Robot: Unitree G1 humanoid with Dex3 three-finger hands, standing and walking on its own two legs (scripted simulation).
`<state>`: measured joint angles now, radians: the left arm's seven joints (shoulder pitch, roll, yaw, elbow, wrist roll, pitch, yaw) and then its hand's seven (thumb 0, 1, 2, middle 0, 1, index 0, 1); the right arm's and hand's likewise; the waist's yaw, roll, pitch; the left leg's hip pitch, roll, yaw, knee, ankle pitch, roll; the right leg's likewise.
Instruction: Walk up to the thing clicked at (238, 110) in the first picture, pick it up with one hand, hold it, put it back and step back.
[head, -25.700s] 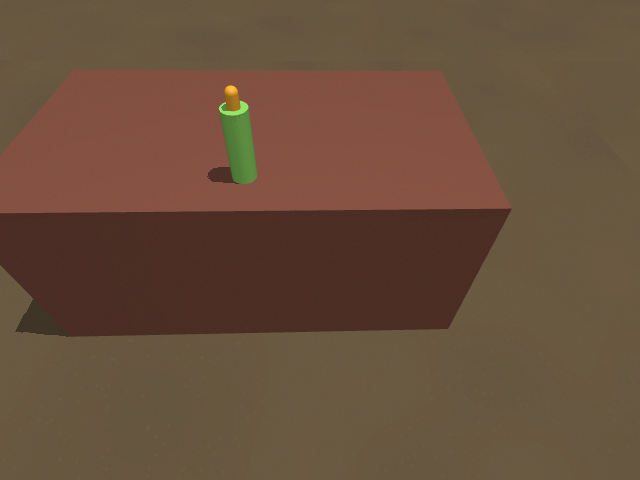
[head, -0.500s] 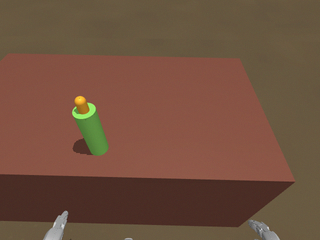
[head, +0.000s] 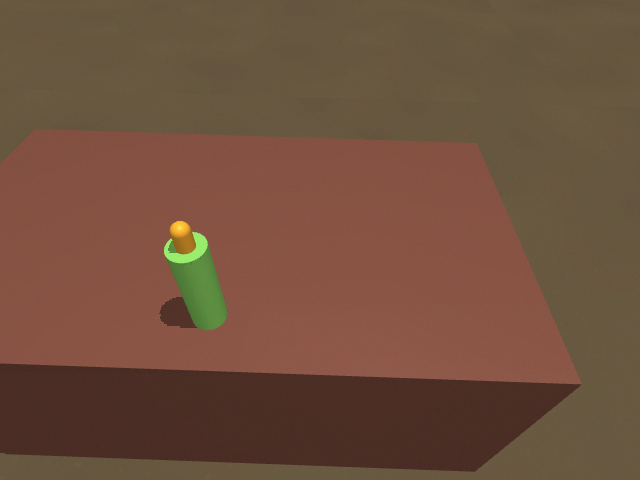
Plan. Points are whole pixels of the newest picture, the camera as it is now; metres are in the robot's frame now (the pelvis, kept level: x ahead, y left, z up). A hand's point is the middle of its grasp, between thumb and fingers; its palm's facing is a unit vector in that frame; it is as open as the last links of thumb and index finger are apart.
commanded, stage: stand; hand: left
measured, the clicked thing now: (196, 275) +0.45 +0.22 -0.05
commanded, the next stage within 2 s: none
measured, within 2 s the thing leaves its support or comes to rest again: neither
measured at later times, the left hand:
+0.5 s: hand out of the picture +0.06 +0.25 -0.15, palm faces -0.04 -0.94 -0.34, open 7.5 cm
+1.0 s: hand out of the picture +0.08 +0.25 -0.15, palm faces -0.04 -0.94 -0.34, open 7.4 cm
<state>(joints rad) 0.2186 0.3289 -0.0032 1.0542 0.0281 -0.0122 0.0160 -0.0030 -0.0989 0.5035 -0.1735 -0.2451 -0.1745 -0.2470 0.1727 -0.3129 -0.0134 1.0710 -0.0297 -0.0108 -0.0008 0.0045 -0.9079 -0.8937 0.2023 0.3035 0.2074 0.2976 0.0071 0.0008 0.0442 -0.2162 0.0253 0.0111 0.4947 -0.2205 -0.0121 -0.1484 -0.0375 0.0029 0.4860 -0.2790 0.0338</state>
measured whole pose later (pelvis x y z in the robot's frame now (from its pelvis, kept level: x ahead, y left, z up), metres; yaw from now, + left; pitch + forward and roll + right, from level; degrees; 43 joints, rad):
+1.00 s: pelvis +0.01 +0.01 +0.01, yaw -1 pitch -3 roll +0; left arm 0.12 0.34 0.00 1.15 0.02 -0.01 0.01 0.01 0.90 0.90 -0.20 -0.30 -0.20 -0.30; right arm 0.10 -0.34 -0.01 1.16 -0.02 -0.02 0.00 0.00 -0.91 -0.89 0.20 0.30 0.21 0.30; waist 0.00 -0.01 0.05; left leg -0.12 0.02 0.04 0.34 -0.16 0.00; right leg -0.07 -0.05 0.03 0.33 -0.21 0.05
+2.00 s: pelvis +0.02 +0.01 +0.01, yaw -1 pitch -2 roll +0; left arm 0.13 0.34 0.01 1.12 0.02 -0.01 0.00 0.01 0.90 0.89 -0.20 -0.30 -0.20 -0.30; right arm 0.11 -0.34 -0.01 1.14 -0.01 -0.01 0.00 0.00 -0.91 -0.89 0.20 0.30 0.21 0.30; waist 0.00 -0.01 0.05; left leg -0.12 0.02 0.04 0.33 -0.16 -0.01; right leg -0.06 -0.05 0.02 0.31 -0.21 0.04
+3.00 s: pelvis -0.13 +0.00 -0.02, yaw +4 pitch -3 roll +0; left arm 0.09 0.37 0.06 0.83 0.02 0.06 0.02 0.01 0.90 0.89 -0.20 -0.30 -0.20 -0.30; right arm 0.14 -0.39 -0.05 0.92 -0.04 0.04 0.01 0.00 -0.91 -0.89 0.20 0.30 0.21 0.30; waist 0.01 -0.03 0.19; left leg -0.28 -0.03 -0.01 0.69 -0.36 0.03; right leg -0.44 -0.03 0.00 0.81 -0.42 0.00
